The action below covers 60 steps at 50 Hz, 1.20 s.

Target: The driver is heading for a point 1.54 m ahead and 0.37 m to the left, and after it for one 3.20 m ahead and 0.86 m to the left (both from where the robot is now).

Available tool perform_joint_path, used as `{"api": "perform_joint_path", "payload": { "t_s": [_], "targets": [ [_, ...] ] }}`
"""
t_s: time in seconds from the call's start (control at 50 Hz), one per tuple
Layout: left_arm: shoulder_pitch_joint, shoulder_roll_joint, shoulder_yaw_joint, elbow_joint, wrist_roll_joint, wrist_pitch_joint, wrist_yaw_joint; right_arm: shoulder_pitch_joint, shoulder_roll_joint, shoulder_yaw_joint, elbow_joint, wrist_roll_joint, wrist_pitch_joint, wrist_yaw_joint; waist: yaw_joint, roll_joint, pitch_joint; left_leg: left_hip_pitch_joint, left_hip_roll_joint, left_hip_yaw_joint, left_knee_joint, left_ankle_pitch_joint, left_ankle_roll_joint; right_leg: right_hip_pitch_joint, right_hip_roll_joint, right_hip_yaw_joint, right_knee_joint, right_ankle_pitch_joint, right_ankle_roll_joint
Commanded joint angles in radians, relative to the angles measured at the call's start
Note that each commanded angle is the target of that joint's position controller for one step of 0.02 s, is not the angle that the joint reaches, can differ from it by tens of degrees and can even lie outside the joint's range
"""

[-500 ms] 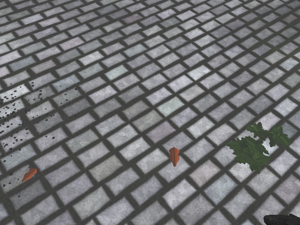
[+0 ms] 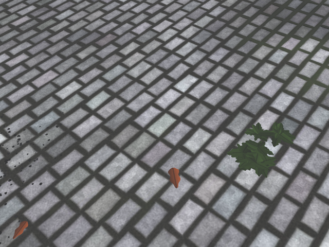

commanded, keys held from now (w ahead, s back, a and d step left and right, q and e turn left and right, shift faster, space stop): q+shift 0.54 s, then e+shift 0.36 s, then w+e+shift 0.10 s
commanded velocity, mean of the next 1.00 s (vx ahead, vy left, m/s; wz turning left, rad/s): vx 0.02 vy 0.00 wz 0.37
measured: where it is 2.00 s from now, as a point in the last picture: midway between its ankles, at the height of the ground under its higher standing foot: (181, 215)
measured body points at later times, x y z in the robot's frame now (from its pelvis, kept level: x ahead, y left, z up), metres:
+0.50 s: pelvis -0.03 +0.04 +0.00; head +0.00 +0.09 +0.45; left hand -0.02 +0.35 -0.12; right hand +0.21 -0.18 -0.08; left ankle -0.05 +0.10 -0.74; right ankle +0.07 -0.10 -0.67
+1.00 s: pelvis +0.01 +0.03 +0.00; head +0.05 +0.03 +0.45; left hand -0.02 +0.33 -0.11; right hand +0.25 -0.17 -0.11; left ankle -0.06 +0.13 -0.70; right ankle +0.07 -0.05 -0.74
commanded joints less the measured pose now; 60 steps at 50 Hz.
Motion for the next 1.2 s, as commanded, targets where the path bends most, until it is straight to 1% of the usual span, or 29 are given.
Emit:
{"api": "perform_joint_path", "payload": {
  "t_s": [0.02, 0.12, 0.18, 0.2, 0.22, 0.24, 0.26, 0.3, 0.36, 0.4, 0.56, 0.7, 0.74, 0.76, 0.78, 0.8, 0.82, 0.9, 0.92, 0.96, 1.0, 1.04, 1.06, 1.08, 1.1, 1.12, 1.14, 1.16, 1.2],
  "targets": [
    [0.015, 0.152, 0.053, -0.052, 0.002, -0.016, 0.019, -0.056, -0.081, -0.031, -0.092, 0.001, -0.003, 0.007, 0.066, -0.174, -0.041, -0.096, 0.03, 0.011, 0.011, 0.0, -0.021, 0.114, -0.265, 0.092, -0.116, 0.409, -0.168],
    [0.033, 0.19, 0.078, -0.035, 0.012, -0.027, 0.004, -0.108, -0.056, -0.022, -0.151, 0.007, 0.008, 0.028, 0.086, -0.213, -0.067, 0.051, 0.036, 0.065, -0.241, -0.043, 0.014, 0.094, -0.307, 0.044, -0.058, 0.411, -0.149],
    [0.023, 0.217, 0.094, -0.03, 0.0, -0.032, -0.012, -0.09, -0.06, -0.027, -0.168, 0.012, 0.001, 0.031, 0.059, -0.195, -0.087, 0.154, 0.018, 0.1, -0.401, 0.016, 0.047, 0.06, -0.324, 0.002, 0.028, 0.391, -0.103],
    [0.024, 0.218, 0.098, -0.024, -0.009, -0.031, -0.018, -0.059, -0.061, -0.03, -0.161, 0.005, -0.007, 0.026, 0.03, -0.147, -0.096, 0.241, 0.004, 0.091, -0.523, 0.126, 0.061, 0.002, -0.308, -0.045, 0.109, 0.312, -0.054],
    [0.059, 0.203, 0.099, -0.015, -0.011, -0.03, -0.025, -0.01, -0.12, -0.046, -0.145, -0.012, -0.02, 0.013, 0.004, 0.008, -0.094, 0.352, 0.06, -0.076, -0.677, 0.247, 0.091, -0.126, -0.24, -0.108, 0.3, 0.11, 0.019],
    [0.042, 0.114, 0.073, -0.092, -0.003, -0.021, -0.031, 0.012, -0.308, -0.087, -0.169, -0.005, -0.034, 0.002, 0.027, 0.315, -0.06, 0.443, 0.371, -0.561, -0.714, 0.685, 0.225, -0.462, -0.04, -0.142, 0.548, -0.408, 0.115],
    [-0.086, 0.14, 0.069, -0.122, 0.014, -0.006, -0.016, 0.111, -0.309, -0.102, -0.155, 0.0, -0.032, 0.0, -0.071, 0.182, -0.106, 0.437, 0.392, -0.589, -0.711, 0.773, 0.346, -0.509, 0.004, 0.065, 0.687, -0.456, 0.104],
    [-0.05, 0.16, 0.074, -0.092, -0.007, -0.012, -0.016, -0.024, -0.225, -0.075, -0.164, 0.004, -0.017, -0.015, 0.011, 0.078, -0.023, 0.37, 0.277, -0.425, -0.725, 0.52, 0.305, -0.522, -0.039, 0.125, 0.697, -0.244, 0.082],
    [0.011, 0.194, 0.085, -0.05, 0.018, -0.016, -0.021, -0.137, -0.173, -0.054, -0.196, 0.015, -0.011, -0.021, 0.058, 0.067, -0.064, 0.339, 0.165, -0.343, -0.712, 0.572, 0.244, -0.45, -0.016, 0.117, 0.677, -0.096, 0.085],
    [0.022, 0.177, 0.079, -0.046, 0.012, -0.01, -0.025, -0.108, -0.193, -0.061, -0.184, 0.015, -0.018, -0.015, 0.053, 0.03, -0.086, 0.354, 0.151, -0.359, -0.7, 0.571, 0.235, -0.448, -0.005, 0.125, 0.643, -0.078, 0.092],
    [-0.019, 0.197, 0.074, -0.05, 0.003, -0.012, -0.015, -0.072, -0.224, -0.071, -0.177, -0.005, -0.018, -0.02, 0.02, 0.076, -0.079, 0.375, 0.134, -0.523, -0.686, 0.416, 0.239, -0.464, 0.036, 0.167, 0.448, -0.071, 0.086],
    [0.031, 0.151, 0.049, 0.0, -0.022, -0.012, -0.02, -0.119, -0.09, 0.005, -0.138, -0.027, -0.031, -0.033, 0.032, 0.071, -0.108, 0.24, 0.138, -0.426, -0.67, 0.62, 0.201, -0.094, 0.012, 0.101, 0.214, -0.094, 0.031],
    [0.062, 0.149, 0.048, 0.02, -0.019, -0.016, -0.022, -0.133, -0.123, 0.008, -0.115, -0.019, -0.034, -0.044, 0.069, 0.055, -0.075, 0.189, 0.119, -0.385, -0.636, 0.507, 0.164, 0.047, 0.044, 0.104, -0.015, 0.037, 0.006],
    [0.042, 0.182, 0.053, 0.012, -0.01, -0.025, -0.02, -0.104, -0.139, 0.004, -0.103, -0.022, -0.038, -0.051, 0.057, 0.014, -0.06, 0.177, 0.095, -0.37, -0.608, 0.423, 0.129, 0.071, 0.013, 0.196, -0.075, 0.097, -0.011],
    [0.051, 0.261, 0.065, -0.001, 0.0, -0.037, -0.019, -0.077, -0.135, 0.002, -0.112, -0.028, -0.042, -0.055, 0.037, -0.131, -0.072, 0.166, 0.022, -0.282, -0.474, 0.296, 0.095, 0.078, -0.138, 0.399, -0.125, 0.232, -0.045],
    [0.041, 0.333, 0.088, 0.009, -0.014, -0.035, -0.03, -0.076, -0.144, -0.004, -0.124, -0.015, -0.037, -0.058, 0.017, -0.234, -0.049, 0.097, -0.106, -0.136, -0.416, 0.069, 0.062, 0.048, -0.251, 0.556, -0.114, 0.432, -0.178],
    [0.113, 0.296, 0.089, 0.027, -0.015, -0.035, -0.042, -0.12, -0.16, -0.004, -0.127, -0.017, -0.037, -0.065, 0.065, -0.247, -0.054, 0.062, -0.105, -0.098, -0.323, -0.079, 0.049, 0.052, -0.294, 0.661, -0.141, 0.478, -0.24],
    [0.096, 0.278, 0.113, 0.035, -0.022, -0.02, -0.039, -0.183, -0.108, 0.003, -0.141, -0.009, -0.038, -0.043, 0.053, -0.158, -0.045, -0.027, -0.068, -0.123, -0.116, -0.041, 0.004, 0.041, -0.137, 0.54, -0.128, 0.329, -0.176],
    [0.107, 0.271, 0.118, 0.035, -0.022, -0.013, -0.042, -0.177, -0.102, 0.008, -0.139, -0.019, -0.042, -0.035, 0.058, -0.146, -0.099, 0.0, -0.068, -0.104, -0.153, -0.03, -0.002, 0.042, -0.09, 0.529, -0.157, 0.057, -0.165],
    [0.113, 0.273, 0.128, 0.029, -0.013, -0.002, -0.054, -0.215, -0.099, 0.013, -0.153, -0.024, -0.051, -0.016, 0.079, -0.21, -0.087, 0.029, -0.081, -0.071, -0.237, -0.07, -0.005, -0.01, -0.071, 0.602, -0.243, -0.372, -0.177],
    [0.079, 0.273, 0.136, 0.017, -0.011, -0.002, -0.064, -0.232, -0.089, 0.017, -0.158, -0.013, -0.066, -0.014, 0.068, -0.208, -0.052, 0.12, -0.089, -0.071, -0.362, -0.077, -0.001, -0.102, -0.058, 0.63, -0.245, -0.391, -0.168],
    [-0.033, 0.266, 0.141, -0.02, -0.008, -0.002, -0.066, -0.12, -0.081, 0.017, -0.122, 0.008, -0.084, -0.033, -0.015, -0.174, -0.05, 0.371, -0.101, -0.048, -0.61, 0.031, 0.024, -0.27, 0.01, 0.574, -0.201, -0.312, -0.099],
    [-0.111, 0.254, 0.142, -0.047, -0.002, -0.006, -0.059, 0.023, -0.11, 0.006, -0.079, 0.006, -0.092, -0.054, -0.101, -0.143, -0.033, 0.582, -0.09, -0.008, -0.792, 0.14, 0.04, -0.418, 0.092, 0.498, -0.129, -0.313, -0.016],
    [-0.084, 0.19, 0.131, -0.053, -0.014, -0.018, -0.051, 0.082, -0.203, -0.017, -0.055, 0.001, -0.101, -0.074, -0.101, 0.034, -0.055, 0.774, 0.084, -0.146, -0.839, 0.043, 0.058, -0.611, 0.179, 0.353, 0.135, -0.342, 0.044],
    [-0.03, 0.101, 0.098, -0.086, -0.026, -0.034, -0.049, -0.03, -0.293, -0.032, -0.109, -0.02, -0.106, -0.079, -0.036, 0.211, -0.103, 0.703, 0.425, -0.614, -0.913, -0.312, 0.139, -0.718, 0.192, 0.258, 0.443, -0.287, 0.028],
    [-0.09, 0.178, 0.103, -0.104, -0.01, -0.042, -0.058, -0.12, -0.264, -0.031, -0.123, -0.042, -0.109, -0.076, 0.005, 0.069, -0.045, 0.532, 0.473, -0.659, -0.911, -0.366, 0.196, -0.73, 0.043, 0.239, 0.561, -0.123, 0.024],
    [-0.097, 0.21, 0.114, -0.097, -0.008, -0.044, -0.074, -0.151, -0.193, -0.011, -0.131, -0.036, -0.119, -0.068, 0.026, 0.004, -0.018, 0.486, 0.408, -0.567, -0.906, -0.329, 0.186, -0.716, 0.025, 0.233, 0.611, -0.058, 0.02],
    [-0.054, 0.208, 0.116, -0.078, 0.001, -0.044, -0.092, -0.155, -0.17, -0.002, -0.127, -0.029, -0.131, -0.06, 0.042, 0.01, -0.013, 0.48, 0.346, -0.456, -0.907, -0.247, 0.158, -0.707, 0.02, 0.219, 0.651, -0.011, 0.027],
    [-0.013, 0.203, 0.113, -0.062, 0.015, -0.033, -0.121, -0.093, -0.172, 0.0, -0.103, -0.024, -0.15, -0.054, 0.031, 0.068, -0.005, 0.476, 0.277, -0.289, -0.922, -0.135, 0.129, -0.712, 0.004, 0.164, 0.751, 0.041, 0.028]
  ]
}}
